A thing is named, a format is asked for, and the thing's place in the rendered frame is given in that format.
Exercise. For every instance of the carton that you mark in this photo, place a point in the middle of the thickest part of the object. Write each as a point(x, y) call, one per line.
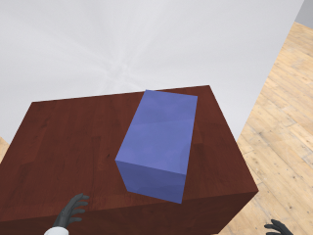
point(153, 157)

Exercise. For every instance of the robot right hand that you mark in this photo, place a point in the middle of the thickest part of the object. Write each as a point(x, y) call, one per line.
point(278, 226)

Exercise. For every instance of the robot left hand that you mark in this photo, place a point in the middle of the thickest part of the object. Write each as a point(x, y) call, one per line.
point(65, 216)

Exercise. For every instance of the pedestal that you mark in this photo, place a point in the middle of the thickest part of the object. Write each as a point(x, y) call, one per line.
point(66, 147)

